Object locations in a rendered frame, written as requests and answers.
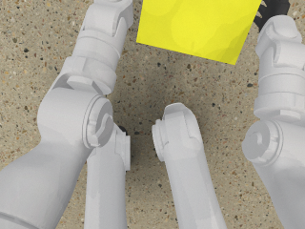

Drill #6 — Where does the carton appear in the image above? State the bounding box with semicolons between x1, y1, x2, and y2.
136;0;262;65

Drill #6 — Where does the right robot forearm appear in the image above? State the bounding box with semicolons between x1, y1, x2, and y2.
254;14;305;128

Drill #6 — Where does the left robot upper arm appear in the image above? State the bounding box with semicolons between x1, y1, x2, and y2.
0;87;114;229

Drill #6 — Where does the left robot thigh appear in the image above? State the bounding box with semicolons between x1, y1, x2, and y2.
84;130;131;229

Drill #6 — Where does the right robot upper arm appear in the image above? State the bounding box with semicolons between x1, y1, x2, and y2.
241;118;305;229

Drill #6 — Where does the right robot thigh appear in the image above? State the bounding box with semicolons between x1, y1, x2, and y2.
152;111;228;229

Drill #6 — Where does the robot thigh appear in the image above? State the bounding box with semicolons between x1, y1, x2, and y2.
84;130;131;229
152;111;228;229

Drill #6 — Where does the right robot hand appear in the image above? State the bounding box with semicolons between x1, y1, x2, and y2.
253;0;291;32

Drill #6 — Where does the left robot forearm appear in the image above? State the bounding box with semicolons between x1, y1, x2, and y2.
37;0;133;129

